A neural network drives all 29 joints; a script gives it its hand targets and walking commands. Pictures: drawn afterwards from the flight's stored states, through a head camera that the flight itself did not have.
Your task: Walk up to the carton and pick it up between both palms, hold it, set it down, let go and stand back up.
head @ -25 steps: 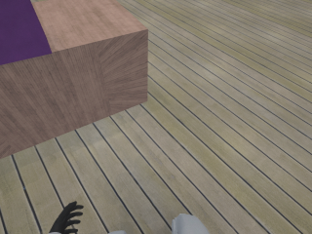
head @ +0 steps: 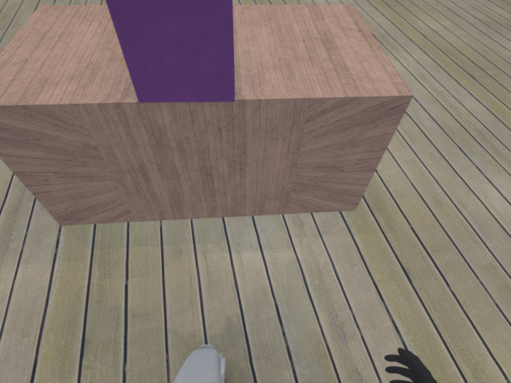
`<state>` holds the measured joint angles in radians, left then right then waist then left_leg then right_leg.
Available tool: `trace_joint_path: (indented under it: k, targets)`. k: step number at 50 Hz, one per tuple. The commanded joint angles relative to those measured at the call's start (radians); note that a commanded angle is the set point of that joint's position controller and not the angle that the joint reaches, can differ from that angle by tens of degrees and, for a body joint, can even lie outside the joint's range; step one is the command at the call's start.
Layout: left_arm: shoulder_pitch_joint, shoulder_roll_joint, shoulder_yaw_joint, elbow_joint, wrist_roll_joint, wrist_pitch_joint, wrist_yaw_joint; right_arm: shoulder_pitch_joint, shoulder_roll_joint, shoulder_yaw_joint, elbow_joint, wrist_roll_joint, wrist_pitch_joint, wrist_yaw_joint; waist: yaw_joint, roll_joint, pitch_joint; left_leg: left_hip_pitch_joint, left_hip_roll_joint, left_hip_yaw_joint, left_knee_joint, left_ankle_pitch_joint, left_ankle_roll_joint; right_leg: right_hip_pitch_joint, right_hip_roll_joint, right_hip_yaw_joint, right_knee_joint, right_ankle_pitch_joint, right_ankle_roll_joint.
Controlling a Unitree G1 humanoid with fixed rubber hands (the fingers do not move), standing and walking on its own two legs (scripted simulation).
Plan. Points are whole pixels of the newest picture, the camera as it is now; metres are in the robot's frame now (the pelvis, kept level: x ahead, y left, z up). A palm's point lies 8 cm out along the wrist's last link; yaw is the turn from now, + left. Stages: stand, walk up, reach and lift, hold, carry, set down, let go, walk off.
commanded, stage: walk up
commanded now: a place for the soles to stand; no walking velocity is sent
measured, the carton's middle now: (182, 39) +0.94 +0.30 +0.05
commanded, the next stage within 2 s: none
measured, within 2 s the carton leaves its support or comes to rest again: neither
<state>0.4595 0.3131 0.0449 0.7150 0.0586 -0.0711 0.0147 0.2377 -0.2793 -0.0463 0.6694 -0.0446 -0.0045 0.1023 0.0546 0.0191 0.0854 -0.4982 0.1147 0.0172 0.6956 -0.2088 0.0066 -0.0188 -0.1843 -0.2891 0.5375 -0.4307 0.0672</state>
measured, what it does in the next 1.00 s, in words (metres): walks ahead, turning left: left foot, then right foot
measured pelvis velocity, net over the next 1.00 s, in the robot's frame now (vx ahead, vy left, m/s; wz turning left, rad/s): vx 0.34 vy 0.13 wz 0.33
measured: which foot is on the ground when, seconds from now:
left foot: up 0.00-0.00, down 0.02-0.48, up 0.50-0.92, down 0.94-1.00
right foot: down 0.00-0.06, up 0.08-0.44, down 0.46-0.98, up 1.00-1.00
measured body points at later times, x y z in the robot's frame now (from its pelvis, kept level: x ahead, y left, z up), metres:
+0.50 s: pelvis +0.21 +0.03 -0.01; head +0.22 +0.02 +0.44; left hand +0.31 +0.31 -0.09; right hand +0.28 -0.23 -0.14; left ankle +0.13 +0.14 -0.71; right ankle +0.32 -0.06 -0.72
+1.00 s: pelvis +0.34 +0.13 -0.01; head +0.36 +0.16 +0.44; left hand +0.27 +0.40 -0.13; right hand +0.57 -0.05 -0.10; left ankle +0.40 +0.26 -0.72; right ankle +0.32 -0.05 -0.70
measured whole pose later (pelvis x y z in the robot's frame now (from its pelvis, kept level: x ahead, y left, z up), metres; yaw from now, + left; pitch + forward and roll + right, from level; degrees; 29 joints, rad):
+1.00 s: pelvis +0.34 +0.13 -0.01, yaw +19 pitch -3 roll -1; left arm 0.48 0.31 0.00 0.62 0.02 -0.02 0.01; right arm 0.21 -0.23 -0.02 0.66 -0.04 -0.02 0.04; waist 0.04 -0.02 0.11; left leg -0.43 0.01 0.04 0.69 -0.22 0.03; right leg -0.18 -0.17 -0.13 0.81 -0.50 0.02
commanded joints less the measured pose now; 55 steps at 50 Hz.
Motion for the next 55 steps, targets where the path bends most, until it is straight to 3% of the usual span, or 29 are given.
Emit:
trace_joint_path:
  k: [1, 2, 3, 4, 6, 8, 10, 14, 15, 18, 21, 22, 23, 24, 25, 26, 28, 30, 35, 42, 44, 45, 46, 47, 48, 49, 50, 53, 55]
  targets:
    - [0.052, 0.064, 0.003, -0.132, -0.021, 0.023, -0.017, 0.348, -0.245, -0.098, 0.013, -0.009, -0.045, -0.056, -0.179, 0.244, -0.214, 0.587, 0.007, -0.224, -0.162, -0.113, 0.118, -0.372, 0.016, 0.012, 0.54, 0.108, -0.138]
    - [0.051, 0.036, -0.012, -0.182, -0.024, 0.03, -0.03, 0.349, -0.302, -0.098, -0.001, 0.004, -0.043, -0.071, -0.171, 0.33, -0.192, 0.661, 0.151, -0.575, -0.272, -0.187, 0.199, -0.592, 0.1, 0.107, 0.68, -0.182, -0.105]
    - [-0.011, 0.104, 0.014, -0.208, -0.029, 0.045, -0.034, 0.323, -0.335, -0.102, 0.002, 0.034, -0.031, -0.083, -0.193, 0.25, -0.198, 0.622, 0.229, -0.752, -0.419, -0.334, 0.282, -0.642, 0.101, 0.199, 0.759, -0.165, -0.094]
    - [-0.065, 0.123, 0.021, -0.208, -0.025, 0.048, -0.033, 0.264, -0.299, -0.089, -0.012, 0.044, -0.025, -0.091, -0.175, 0.18, -0.121, 0.562, 0.218, -0.697, -0.43, -0.302, 0.261, -0.667, 0.067, 0.24, 0.811, -0.094, -0.098]
    - [-0.068, 0.099, 0.012, -0.205, -0.031, 0.027, -0.039, 0.205, -0.244, -0.073, -0.027, 0.028, -0.027, -0.108, -0.132, 0.137, -0.046, 0.443, 0.153, -0.457, -0.337, 0.078, 0.232, -0.644, 0.049, 0.266, 0.787, -0.006, -0.101]
    - [-0.055, 0.065, 0.009, -0.202, -0.029, 0.017, -0.04, 0.174, -0.192, -0.05, -0.019, 0.028, -0.035, -0.101, -0.098, 0.111, -0.031, 0.274, 0.112, -0.39, -0.344, 0.182, 0.217, -0.515, 0.044, 0.291, 0.673, 0.01, -0.091]
    - [-0.023, 0.059, 0.008, -0.187, -0.03, 0.021, -0.041, 0.139, -0.161, -0.037, -0.024, 0.028, -0.041, -0.091, -0.061, 0.155, -0.027, 0.226, 0.081, -0.333, -0.345, 0.167, 0.213, -0.469, 0.063, 0.284, 0.599, 0.037, -0.077]
    - [-0.115, 0.025, -0.001, -0.217, -0.023, 0.026, -0.043, 0.177, -0.16, -0.03, -0.02, 0.014, -0.05, -0.084, -0.09, 0.088, 0.0, 0.213, 0.075, -0.285, -0.348, 0.145, 0.232, -0.479, 0.081, 0.258, 0.345, 0.11, -0.064]
    - [-0.142, 0.025, -0.003, -0.224, -0.018, 0.021, -0.041, 0.193, -0.16, -0.029, -0.017, 0.018, -0.051, -0.082, -0.106, 0.08, -0.01, 0.223, 0.066, -0.286, -0.337, 0.15, 0.205, -0.46, 0.091, 0.25, 0.289, 0.158, -0.066]
    - [-0.133, 0.029, 0.007, -0.225, -0.024, 0.011, -0.033, 0.178, -0.177, -0.029, -0.022, 0.015, -0.045, -0.068, -0.095, 0.124, -0.004, 0.125, 0.047, -0.238, -0.298, 0.058, 0.186, -0.295, 0.121, 0.22, 0.156, 0.244, -0.083]
    - [0.002, 0.067, 0.035, -0.193, -0.011, -0.001, -0.016, 0.177, -0.155, -0.016, -0.043, 0.023, -0.036, -0.056, -0.019, 0.013, -0.022, -0.03, -0.019, -0.217, -0.116, -0.055, 0.126, -0.029, 0.165, 0.205, 0.101, 0.294, -0.12]
    - [0.091, 0.097, 0.05, -0.17, -0.002, -0.004, -0.007, 0.202, -0.118, 0.003, -0.043, 0.018, -0.035, -0.056, 0.008, -0.063, -0.073, -0.079, -0.067, -0.177, 0.065, -0.077, 0.097, 0.08, 0.116, 0.272, 0.055, 0.201, -0.139]
    - [0.173, 0.166, 0.06, -0.176, 0.015, -0.011, 0.004, 0.253, -0.052, 0.021, -0.069, 0.016, -0.031, -0.053, 0.042, -0.226, -0.146, -0.154, -0.163, -0.092, 0.377, -0.245, 0.032, 0.14, -0.149, 0.642, -0.108, -0.104, -0.218]
    - [0.154, 0.211, 0.062, -0.183, 0.009, -0.003, 0.016, 0.299, -0.093, 0.012, -0.073, -0.004, -0.006, -0.063, -0.003, -0.184, -0.105, -0.176, -0.17, -0.096, 0.516, -0.374, -0.009, 0.05, -0.314, 0.929, -0.28, -0.314, -0.254]
    - [0.072, 0.216, 0.064, -0.182, -0.01, 0.011, 0.025, 0.29, -0.155, -0.016, -0.079, -0.019, 0.02, -0.07, -0.033, -0.185, -0.026, -0.228, -0.136, -0.114, 0.6, -0.354, -0.018, -0.024, -0.353, 1.059, -0.366, -0.473, -0.315]
    - [0.046, 0.184, 0.057, -0.187, -0.025, 0.011, 0.026, 0.241, -0.176, -0.024, -0.086, -0.035, 0.03, -0.072, -0.033, -0.139, 0.055, -0.252, -0.098, -0.122, 0.618, -0.292, -0.033, -0.096, -0.332, 1.01, -0.389, -0.439, -0.294]
    - [0.035, 0.141, 0.029, -0.172, -0.018, 0.002, 0.025, 0.178, -0.16, -0.026, -0.068, -0.024, 0.025, -0.068, -0.029, -0.108, 0.101, -0.21, -0.081, -0.137, 0.567, -0.215, -0.037, -0.171, -0.221, 0.706, -0.338, -0.182, -0.244]
    - [-0.021, 0.124, 0.022, -0.156, -0.007, -0.01, 0.021, 0.202, -0.099, -0.018, -0.063, -0.004, 0.019, -0.056, -0.065, -0.121, 0.119, -0.124, -0.082, -0.126, 0.515, -0.136, -0.045, -0.269, -0.153, 0.5, -0.318, -0.034, -0.222]
    - [0.04, 0.118, 0.022, -0.113, -0.004, -0.027, 0.01, 0.127, -0.049, 0.001, -0.076, 0.006, 0.012, -0.037, -0.049, -0.198, 0.041, -0.11, -0.077, -0.068, 0.381, 0.002, -0.053, -0.177, -0.096, 0.289, -0.249, 0.391, -0.246]
    - [0.076, 0.165, 0.02, -0.132, -0.023, 0.006, -0.002, -0.008, -0.036, -0.002, -0.097, 0.009, -0.007, -0.043, 0.001, -0.206, -0.001, 0.078, -0.08, 0.045, 0.006, 0.03, -0.011, -0.16, -0.104, 0.172, -0.113, 0.65, -0.249]
    - [0.081, 0.176, 0.013, -0.152, -0.033, 0.024, 0.001, 0.032, -0.055, -0.016, -0.075, 0.005, -0.011, -0.058, -0.029, -0.136, -0.037, 0.23, -0.091, 0.059, -0.096, 0.092, 0.017, -0.199, -0.117, 0.184, -0.031, 0.626, -0.227]
    - [0.071, 0.162, 0.006, -0.16, -0.038, 0.031, 0.0, 0.118, -0.08, -0.026, -0.051, 0.002, -0.018, -0.066, -0.079, -0.082, -0.081, 0.345, -0.098, 0.028, -0.168, 0.146, 0.033, -0.23, -0.09, 0.162, 0.083, 0.558, -0.192]
    - [0.097, 0.112, -0.016, -0.164, -0.042, 0.038, -0.003, 0.193, -0.131, -0.043, -0.019, -0.001, -0.027, -0.073, -0.111, 0.048, -0.16, 0.472, -0.061, -0.024, -0.177, 0.262, 0.042, -0.277, -0.021, 0.118, 0.238, 0.41, -0.138]
    - [0.136, 0.049, -0.042, -0.193, -0.038, 0.042, -0.005, 0.235, -0.212, -0.061, -0.023, 0.002, -0.028, -0.083, -0.135, 0.213, -0.221, 0.579, 0.119, -0.282, -0.211, 0.368, 0.104, -0.401, 0.045, 0.125, 0.436, 0.072, -0.09]
    - [0.172, 0.022, -0.048, -0.2, -0.041, 0.062, 0.002, 0.213, -0.224, -0.052, -0.043, 0.021, -0.019, -0.095, -0.105, 0.209, -0.21, 0.509, 0.244, -0.48, -0.273, 0.301, 0.189, -0.433, 0.126, 0.199, 0.526, -0.243, -0.079]
    - [0.143, 0.073, -0.019, -0.193, -0.045, 0.088, 0.014, 0.167, -0.24, -0.057, -0.041, 0.047, -0.001, -0.106, -0.128, 0.195, -0.155, 0.407, 0.241, -0.512, -0.355, 0.089, 0.257, -0.438, 0.111, 0.234, 0.596, -0.249, -0.074]
    - [0.083, 0.093, -0.015, -0.196, -0.039, 0.101, 0.015, 0.138, -0.202, -0.047, -0.03, 0.055, 0.008, -0.109, -0.123, 0.155, -0.098, 0.335, 0.204, -0.458, -0.393, -0.018, 0.227, -0.449, 0.1, 0.274, 0.635, -0.195, -0.075]
    - [0.064, 0.071, -0.015, -0.181, -0.047, 0.094, 0.013, 0.056, -0.15, -0.024, -0.051, 0.045, 0.009, -0.119, -0.076, 0.171, -0.018, 0.221, 0.104, -0.273, -0.375, 0.151, 0.132, -0.412, 0.088, 0.318, 0.534, -0.084, -0.065]
    - [0.073, 0.069, -0.014, -0.156, -0.043, 0.088, 0.013, 0.016, -0.12, -0.01, -0.056, 0.038, 0.005, -0.116, -0.055, 0.123, -0.06, 0.161, 0.093, -0.22, -0.365, 0.151, 0.163, -0.335, 0.102, 0.313, 0.496, -0.075, -0.062]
